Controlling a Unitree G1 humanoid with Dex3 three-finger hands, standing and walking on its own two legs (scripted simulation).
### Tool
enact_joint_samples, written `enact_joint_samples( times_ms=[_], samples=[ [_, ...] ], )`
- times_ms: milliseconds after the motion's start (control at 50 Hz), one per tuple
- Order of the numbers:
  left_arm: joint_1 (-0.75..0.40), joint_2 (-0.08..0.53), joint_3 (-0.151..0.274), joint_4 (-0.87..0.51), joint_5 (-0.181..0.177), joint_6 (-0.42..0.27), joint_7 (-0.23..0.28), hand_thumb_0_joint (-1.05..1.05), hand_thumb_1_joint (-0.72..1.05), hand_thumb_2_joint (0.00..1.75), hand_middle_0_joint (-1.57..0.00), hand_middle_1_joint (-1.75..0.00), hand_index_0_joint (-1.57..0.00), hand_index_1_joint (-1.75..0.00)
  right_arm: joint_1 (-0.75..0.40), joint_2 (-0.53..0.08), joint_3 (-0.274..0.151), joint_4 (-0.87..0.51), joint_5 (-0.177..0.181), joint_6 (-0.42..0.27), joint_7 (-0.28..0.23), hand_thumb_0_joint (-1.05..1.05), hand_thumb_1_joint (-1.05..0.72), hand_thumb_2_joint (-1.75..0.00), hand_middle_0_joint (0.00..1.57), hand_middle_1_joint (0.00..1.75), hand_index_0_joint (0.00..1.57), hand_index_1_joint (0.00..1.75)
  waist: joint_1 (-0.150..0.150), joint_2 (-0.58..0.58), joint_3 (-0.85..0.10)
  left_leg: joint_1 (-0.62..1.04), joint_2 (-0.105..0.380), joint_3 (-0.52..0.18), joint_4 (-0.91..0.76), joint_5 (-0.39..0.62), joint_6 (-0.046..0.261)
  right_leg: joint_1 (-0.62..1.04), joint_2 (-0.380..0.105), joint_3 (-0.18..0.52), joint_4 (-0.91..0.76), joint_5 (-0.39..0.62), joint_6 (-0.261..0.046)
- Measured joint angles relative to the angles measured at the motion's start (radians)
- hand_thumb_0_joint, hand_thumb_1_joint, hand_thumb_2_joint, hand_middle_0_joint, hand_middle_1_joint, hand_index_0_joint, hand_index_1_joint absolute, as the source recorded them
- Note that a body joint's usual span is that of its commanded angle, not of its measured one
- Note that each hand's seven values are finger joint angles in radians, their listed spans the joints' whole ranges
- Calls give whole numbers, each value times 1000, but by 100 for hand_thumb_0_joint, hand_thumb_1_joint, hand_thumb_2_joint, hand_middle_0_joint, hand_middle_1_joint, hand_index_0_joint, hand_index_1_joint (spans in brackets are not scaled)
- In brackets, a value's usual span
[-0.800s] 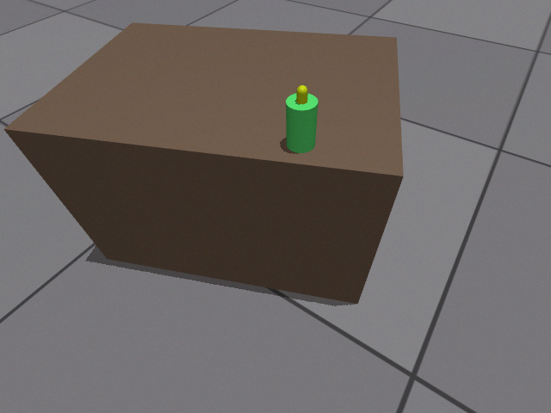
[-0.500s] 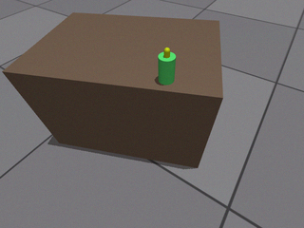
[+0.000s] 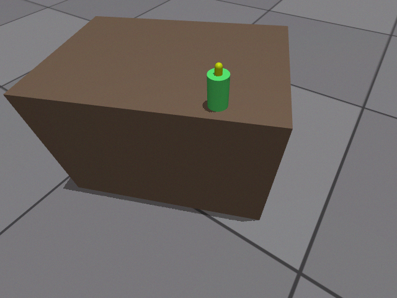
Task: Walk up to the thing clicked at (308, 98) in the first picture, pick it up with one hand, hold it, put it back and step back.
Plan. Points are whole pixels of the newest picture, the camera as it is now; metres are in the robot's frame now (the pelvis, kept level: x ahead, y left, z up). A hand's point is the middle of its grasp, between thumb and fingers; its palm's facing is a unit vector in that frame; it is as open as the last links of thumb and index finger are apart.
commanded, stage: stand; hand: left
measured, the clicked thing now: (218, 85) +0.73 -0.03 +0.00
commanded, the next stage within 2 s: walk up in 0.32 s
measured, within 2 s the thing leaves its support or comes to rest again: neither
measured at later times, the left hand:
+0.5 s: hand out of the picture +0.10 +0.25 -0.15, palm faces -0.10 -0.93 -0.35, open 7.4 cm
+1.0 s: hand (156, 261) +0.24 +0.15 -0.19, palm faces -0.25 -0.91 -0.32, open 7.4 cm
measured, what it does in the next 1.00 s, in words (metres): walks ahead: right foot, then left foot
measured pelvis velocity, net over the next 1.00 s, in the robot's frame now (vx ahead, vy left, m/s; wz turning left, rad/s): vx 0.15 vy -0.10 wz -0.22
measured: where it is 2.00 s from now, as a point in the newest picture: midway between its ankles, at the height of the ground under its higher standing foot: (250, 287)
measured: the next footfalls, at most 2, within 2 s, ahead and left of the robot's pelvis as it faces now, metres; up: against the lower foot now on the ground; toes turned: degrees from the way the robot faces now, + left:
right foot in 0.60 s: +0.13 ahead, -0.22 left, +0.00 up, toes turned -9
left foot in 0.92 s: +0.26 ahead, -0.01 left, +0.00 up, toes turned -7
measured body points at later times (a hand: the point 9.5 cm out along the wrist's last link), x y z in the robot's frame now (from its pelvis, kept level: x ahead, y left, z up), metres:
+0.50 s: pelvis +0.02 -0.03 -0.01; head +0.03 -0.02 +0.44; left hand +0.10 +0.30 -0.13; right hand +0.05 -0.35 -0.12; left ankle +0.00 +0.12 -0.75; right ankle +0.02 -0.16 -0.71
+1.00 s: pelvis +0.15 -0.10 -0.03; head +0.16 -0.08 +0.42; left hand +0.26 +0.20 -0.17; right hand +0.13 -0.43 -0.12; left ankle +0.22 +0.00 -0.75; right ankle +0.11 -0.22 -0.71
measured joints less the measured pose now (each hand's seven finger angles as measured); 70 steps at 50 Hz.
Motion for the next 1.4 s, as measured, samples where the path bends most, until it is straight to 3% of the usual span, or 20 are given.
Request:
enact_joint_samples(
  times_ms=[320,360,400,460,540,600,640,680,740,840,900,940,960,1040,1140,1240,1260,1300,1340,1400],
  samples=[
    [-2,1,0,-1,0,-2,2,1,90,90,-20,-30,-20,-30,4,-2,-1,1,1,1,-2,0,-90,-90,21,30,21,30,-2,0,-2,9,4,-1,-6,-1,-4,10,4,-1,-8,0,-3],
    [21,8,25,-38,18,11,-20,1,90,90,-20,-30,-20,-30,17,0,-17,-23,-12,-10,3,0,-90,-90,21,30,21,30,3,-8,-8,-6,5,14,31,-40,12,-24,7,14,59,-61,-16],
    [51,24,50,-68,33,31,-43,1,90,90,-20,-30,-20,-30,43,-1,-39,-59,-21,-35,3,0,-90,-90,21,30,21,30,4,-20,-18,-14,9,38,56,-54,22,-108,11,31,248,-178,-24],
    [77,58,78,-103,36,51,-68,1,90,90,-20,-30,-20,-30,87,-16,-63,-99,-26,-60,-7,0,-90,-90,21,30,21,30,-5,-36,-12,-6,21,57,67,-73,15,-237,0,62,499,-210,-24],
    [112,90,102,-148,35,50,-98,1,90,90,-20,-30,-20,-30,133,-61,-85,-121,-42,-55,-5,0,-90,-90,21,30,21,30,1,-35,11,25,58,84,95,-115,-17,-282,-62,60,443,-213,-15],
    [139,102,110,-165,36,40,-105,1,90,90,-20,-30,-20,-30,152,-100,-98,-136,-44,-44,0,0,-89,-90,21,30,21,30,1,-17,23,26,101,102,193,-196,-37,-249,-80,31,312,-137,-21],
    [150,100,117,-175,39,20,-96,1,90,90,-20,-30,-20,-30,159,-125,-102,-146,-40,-30,-3,0,-90,-90,21,30,21,30,-4,22,38,-24,151,69,370,-284,0,-234,-41,-2,324,-53,5],
    [165,88,116,-197,35,8,-85,1,90,90,-20,-30,-20,-30,157,-128,-98,-146,-27,-9,-6,0,-90,-90,21,30,21,30,6,31,41,-115,118,15,597,-347,16,-230,-19,-10,362,-95,2],
    [189,57,95,-221,17,4,-75,1,90,90,-20,-30,-20,-30,152,-124,-85,-160,-12,-9,3,0,-90,-90,20,30,20,30,24,38,43,-228,69,23,757,-313,28,-178,1,-5,309,-100,-23],
    [230,39,71,-247,16,-1,-69,1,90,90,-20,-30,-20,-30,164,-89,-69,-216,-14,-34,32,0,-90,-90,20,30,20,30,41,21,28,-300,53,56,559,-268,28,-111,29,9,230,-99,-37],
    [242,50,65,-259,15,4,-69,1,90,90,-21,-30,-21,-30,187,-65,-66,-245,-18,-53,40,0,-90,-90,21,30,21,30,39,-7,17,-270,46,68,387,-165,26,-99,32,18,261,-144,-31],
    [249,58,65,-265,17,12,-63,1,90,90,-21,-30,-21,-30,208,-62,-69,-269,-27,-78,33,0,-90,-90,21,30,21,30,26,-33,6,-243,32,80,338,-80,29,-142,30,48,393,-234,-48],
    [243,60,67,-259,17,18,-57,1,90,90,-21,-30,-21,-30,213,-58,-70,-275,-31,-86,27,0,-90,-90,21,30,21,30,16,-50,6,-244,26,94,362,-92,31,-181,40,81,496,-266,-54],
    [206,78,65,-244,18,17,-52,1,90,90,-20,-30,-20,-30,240,-41,-59,-270,-16,-84,18,0,-90,-90,21,30,21,30,-16,-84,9,-177,29,117,331,-133,37,-318,52,107,733,-226,-41],
    [164,96,77,-263,11,0,-61,1,90,90,-20,-30,-20,-30,288,-49,-53,-271,-19,-86,17,0,-90,-90,21,30,21,30,-36,-79,27,-74,49,128,229,-129,12,-391,-18,69,623,-153,-9],
    [101,90,77,-283,4,-12,-50,1,90,90,-20,-30,-20,-30,299,-78,-51,-286,-13,-57,9,0,-89,-90,21,30,21,30,-53,-29,64,-58,86,117,279,-193,-21,-335,-40,13,355,-29,-24],
    [94,93,76,-287,3,-19,-46,1,90,90,-20,-30,-20,-30,301,-80,-48,-288,-8,-47,7,0,-89,-90,21,30,21,30,-54,-25,65,-72,91,112,327,-223,-19,-304,-34,8,295,18,-29],
    [69,81,78,-286,6,-33,-30,1,90,90,-20,-30,-20,-30,276,-84,-44,-280,2,-25,-1,0,-90,-90,21,30,21,30,-49,4,81,-130,107,70,481,-285,7,-305,-8,-3,328,1,-19],
    [47,61,63,-284,1,-31,-20,1,90,90,-20,-30,-20,-30,239,-80,-41,-267,7,0,-11,0,-90,-90,21,30,21,30,-42,21,94,-188,75,14,622,-362,23,-308,0,-4,367,-35,-23],
    [29,28,37,-282,0,-26,-11,1,90,90,-20,-30,-20,-30,197,-75,-33,-249,12,12,-17,0,-90,-90,21,30,21,30,-32,41,84,-254,48,-11,701,-372,27,-298,4,-4,363,-47,-28]
  ],
)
